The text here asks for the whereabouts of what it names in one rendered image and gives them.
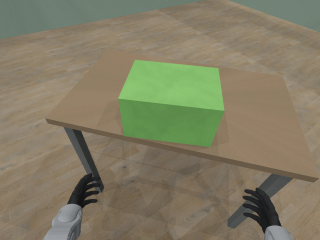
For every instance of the left robot hand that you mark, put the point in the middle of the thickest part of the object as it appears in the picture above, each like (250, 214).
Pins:
(79, 194)

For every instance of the left robot forearm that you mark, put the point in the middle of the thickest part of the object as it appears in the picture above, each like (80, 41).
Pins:
(67, 224)

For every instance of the carton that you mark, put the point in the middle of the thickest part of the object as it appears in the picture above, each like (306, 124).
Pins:
(171, 102)

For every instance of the table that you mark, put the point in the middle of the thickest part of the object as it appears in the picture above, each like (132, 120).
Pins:
(259, 128)

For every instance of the right robot hand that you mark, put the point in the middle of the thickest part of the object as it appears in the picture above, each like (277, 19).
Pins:
(266, 210)

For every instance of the right robot forearm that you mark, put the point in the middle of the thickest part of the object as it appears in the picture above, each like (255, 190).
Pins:
(276, 232)

